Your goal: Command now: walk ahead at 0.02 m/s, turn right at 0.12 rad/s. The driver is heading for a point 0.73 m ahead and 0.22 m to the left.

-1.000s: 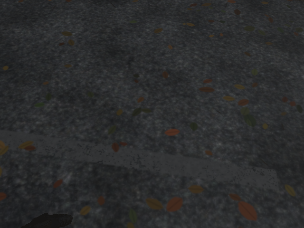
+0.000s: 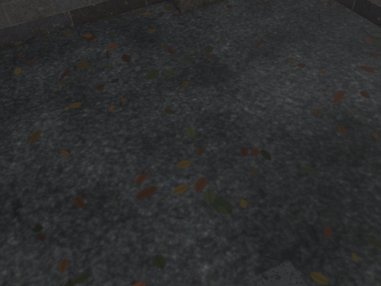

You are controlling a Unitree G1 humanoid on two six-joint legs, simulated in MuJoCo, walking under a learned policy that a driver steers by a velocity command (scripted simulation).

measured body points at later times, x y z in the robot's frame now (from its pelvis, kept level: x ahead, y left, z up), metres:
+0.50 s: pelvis +0.03 +0.04 -0.01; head +0.03 +0.05 +0.44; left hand +0.12 +0.31 -0.13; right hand +0.12 -0.23 -0.12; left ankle +0.01 +0.15 -0.74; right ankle +0.02 -0.09 -0.73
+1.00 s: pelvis +0.32 -0.01 -0.02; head +0.36 -0.01 +0.43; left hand +0.51 +0.25 -0.10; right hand +0.29 -0.26 -0.15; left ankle +0.11 +0.14 -0.63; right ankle +0.39 -0.09 -0.73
